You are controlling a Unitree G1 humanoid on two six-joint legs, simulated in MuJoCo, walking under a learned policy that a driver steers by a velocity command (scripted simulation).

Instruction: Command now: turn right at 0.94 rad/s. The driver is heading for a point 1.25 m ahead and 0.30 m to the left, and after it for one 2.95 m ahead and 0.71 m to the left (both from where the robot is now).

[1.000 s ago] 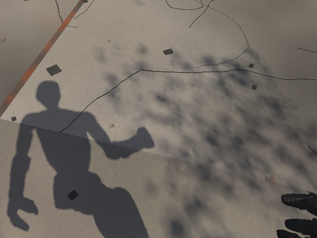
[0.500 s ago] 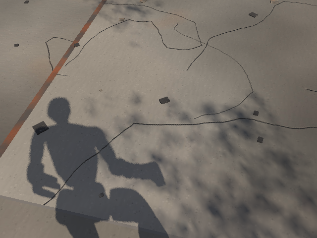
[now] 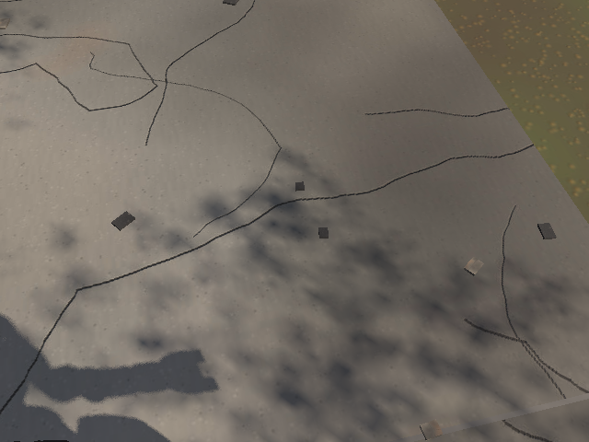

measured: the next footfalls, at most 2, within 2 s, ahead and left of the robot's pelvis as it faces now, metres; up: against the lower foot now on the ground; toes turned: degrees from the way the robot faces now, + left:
right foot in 0.40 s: +0.03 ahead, -0.11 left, +0.00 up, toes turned +10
left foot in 0.92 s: +0.10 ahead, +0.25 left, +0.00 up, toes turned +35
